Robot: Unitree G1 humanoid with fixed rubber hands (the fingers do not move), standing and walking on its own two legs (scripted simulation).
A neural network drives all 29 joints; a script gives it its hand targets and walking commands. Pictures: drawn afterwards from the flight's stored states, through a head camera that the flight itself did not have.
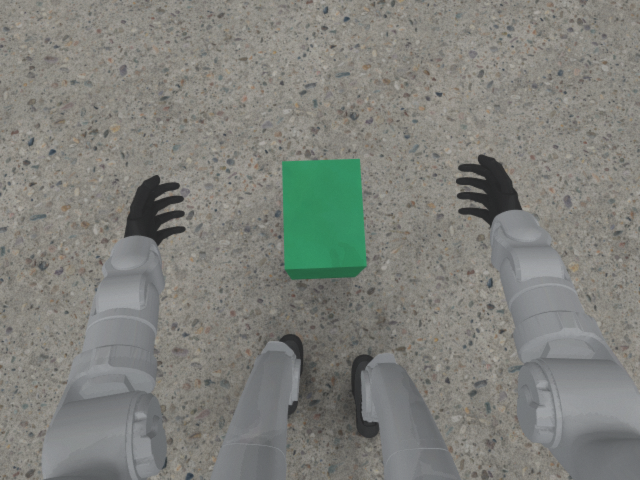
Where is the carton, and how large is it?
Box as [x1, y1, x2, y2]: [282, 159, 366, 279]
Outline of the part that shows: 359,159 282,161 284,263 285,270 292,279 355,276 366,265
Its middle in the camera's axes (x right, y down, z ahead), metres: +0.00 -0.04 +0.98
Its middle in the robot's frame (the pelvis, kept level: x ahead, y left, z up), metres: +0.50 +0.02 -0.57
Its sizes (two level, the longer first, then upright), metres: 0.249 0.179 0.254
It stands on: the floor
